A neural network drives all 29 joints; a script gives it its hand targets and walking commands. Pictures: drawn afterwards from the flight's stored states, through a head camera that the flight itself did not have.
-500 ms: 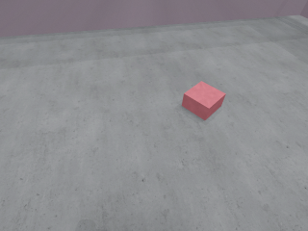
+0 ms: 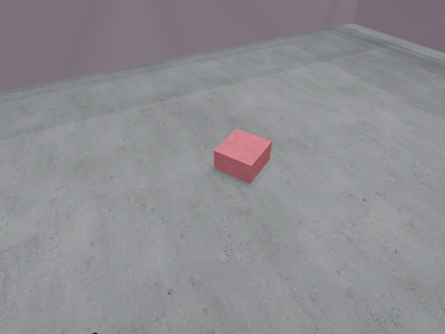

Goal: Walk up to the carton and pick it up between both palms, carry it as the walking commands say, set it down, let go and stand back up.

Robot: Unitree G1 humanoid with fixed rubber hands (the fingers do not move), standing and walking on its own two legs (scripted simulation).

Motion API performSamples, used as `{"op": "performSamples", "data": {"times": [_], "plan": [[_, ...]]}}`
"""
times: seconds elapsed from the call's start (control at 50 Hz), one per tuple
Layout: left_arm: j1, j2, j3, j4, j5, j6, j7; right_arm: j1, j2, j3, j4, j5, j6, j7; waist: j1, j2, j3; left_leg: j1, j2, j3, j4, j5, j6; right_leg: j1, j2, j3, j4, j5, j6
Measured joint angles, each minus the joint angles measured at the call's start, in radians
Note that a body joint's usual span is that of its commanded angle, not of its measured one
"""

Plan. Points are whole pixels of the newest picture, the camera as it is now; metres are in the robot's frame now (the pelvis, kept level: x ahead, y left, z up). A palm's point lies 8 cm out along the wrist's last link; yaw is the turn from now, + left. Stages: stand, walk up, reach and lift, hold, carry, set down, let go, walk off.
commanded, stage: walk up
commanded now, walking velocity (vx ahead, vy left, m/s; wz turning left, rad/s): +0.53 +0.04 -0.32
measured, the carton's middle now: (242, 154) +1.38 -0.17 -0.69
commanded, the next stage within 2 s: none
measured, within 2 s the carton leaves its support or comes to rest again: neither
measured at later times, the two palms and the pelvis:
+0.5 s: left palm out of the picture +0.10 +0.14 -0.10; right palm (336, 234) +0.40 -0.29 -0.12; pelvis +0.24 -0.07 +0.01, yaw -8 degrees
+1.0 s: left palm (169, 167) +0.68 +0.16 -0.13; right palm (314, 224) +0.41 -0.24 -0.10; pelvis +0.54 -0.04 +0.01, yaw -6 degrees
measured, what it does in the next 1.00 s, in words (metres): walks ahead: right foot, then left foot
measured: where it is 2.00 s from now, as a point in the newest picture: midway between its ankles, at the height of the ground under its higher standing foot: (245, 204)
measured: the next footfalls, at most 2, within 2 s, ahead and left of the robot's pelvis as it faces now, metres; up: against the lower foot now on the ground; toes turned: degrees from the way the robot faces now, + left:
right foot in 0.04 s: +0.09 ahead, -0.15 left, +0.00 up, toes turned -9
left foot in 0.60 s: +0.49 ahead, +0.00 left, +0.00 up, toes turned +1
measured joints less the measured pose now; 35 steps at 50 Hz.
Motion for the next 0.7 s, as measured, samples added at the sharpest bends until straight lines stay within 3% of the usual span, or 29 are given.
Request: {"op": "performSamples", "data": {"times": [0.04, 0.08, 0.12, 0.16, 0.22, 0.3, 0.46, 0.54, 0.6, 0.62, 0.66, 0.7], "plan": [[0.013, -0.002, 0.001, -0.013, 0.001, -0.025, 0.015, -0.004, -0.002, 0.002, -0.003, -0.002, 0.0, 0.015, 0.02, 0.008, 0.012, -0.028, 0.027, -0.002, 0.146, -0.104, 0.052, 0.069, 0.02, -0.024, -0.076, 0.018, -0.009], [0.044, -0.021, -0.007, -0.002, 0.0, -0.052, 0.036, -0.021, -0.003, 0.009, -0.01, 0.0, 0.01, 0.03, 0.028, 0.021, 0.034, -0.156, 0.005, -0.077, 0.469, -0.187, 0.091, 0.063, 0.033, -0.049, 0.012, -0.027, -0.04], [0.123, -0.043, -0.017, 0.031, 0.005, -0.058, 0.046, -0.057, 0.01, 0.013, -0.037, 0.006, 0.013, 0.047, 0.047, 0.008, 0.031, -0.287, -0.056, -0.092, 0.717, -0.136, 0.104, 0.107, 0.041, -0.057, -0.024, -0.051, -0.061], [0.208, -0.063, -0.027, 0.078, 0.009, -0.061, 0.05, -0.122, 0.024, 0.018, -0.074, 0.014, 0.0, 0.065, 0.067, -0.01, 0.039, -0.387, -0.087, -0.056, 0.81, -0.006, 0.105, 0.18, 0.056, -0.046, -0.138, -0.015, -0.07], [0.302, -0.082, -0.045, 0.135, 0.002, -0.074, 0.051, -0.208, 0.036, 0.024, -0.115, 0.02, -0.002, 0.076, 0.098, -0.032, 0.052, -0.492, -0.105, -0.022, 0.779, 0.143, 0.105, 0.294, 0.077, -0.025, -0.325, 0.047, -0.077], [0.378, -0.104, -0.065, 0.176, -0.006, -0.094, 0.055, -0.272, 0.04, 0.022, -0.122, 0.036, 0.021, 0.077, 0.122, -0.044, 0.072, -0.576, -0.119, -0.014, 0.7, 0.236, 0.11, 0.417, 0.091, 0.001, -0.478, 0.075, -0.08], [0.44, -0.137, -0.075, 0.201, -0.004, -0.101, 0.088, -0.365, 0.065, 0.038, -0.137, 0.041, 0.047, 0.087, 0.148, -0.029, 0.105, -0.61, -0.14, 0.058, 0.42, 0.339, 0.111, 0.591, 0.097, 0.044, -0.597, 0.01, -0.063], [0.427, -0.13, -0.062, 0.206, -0.002, -0.105, 0.106, -0.42, 0.085, 0.05, -0.156, 0.046, 0.03, 0.08, 0.14, -0.03, 0.12, -0.537, -0.181, 0.089, 0.189, 0.337, 0.14, 0.661, 0.086, 0.054, -0.617, -0.05, -0.042], [0.401, -0.1, -0.042, 0.209, -0.001, -0.104, 0.12, -0.405, 0.089, 0.048, -0.132, 0.041, 0.007, 0.069, 0.112, -0.037, 0.12, -0.417, -0.225, 0.091, 0.078, 0.287, 0.187, 0.653, 0.071, 0.043, -0.446, -0.135, -0.024], [0.375, -0.087, -0.037, 0.206, -0.001, -0.1, 0.122, -0.385, 0.092, 0.041, -0.113, 0.036, -0.003, 0.06, 0.097, -0.057, 0.126, -0.4, -0.252, 0.095, 0.093, 0.237, 0.21, 0.598, 0.046, 0.038, -0.283, -0.125, -0.027], [0.324, -0.088, -0.036, 0.176, -0.011, -0.095, 0.123, -0.335, 0.071, 0.022, -0.08, 0.025, -0.011, 0.047, 0.08, -0.048, 0.14, -0.381, -0.254, 0.099, 0.156, 0.17, 0.241, 0.409, 0.049, 0.075, 0.186, -0.152, -0.041], [0.272, -0.089, -0.032, 0.158, -0.011, -0.094, 0.112, -0.261, 0.049, 0.002, -0.05, 0.03, -0.01, 0.04, 0.057, -0.035, 0.14, -0.313, -0.255, 0.101, 0.146, 0.139, 0.241, 0.25, 0.056, 0.092, 0.469, -0.087, -0.056]]}}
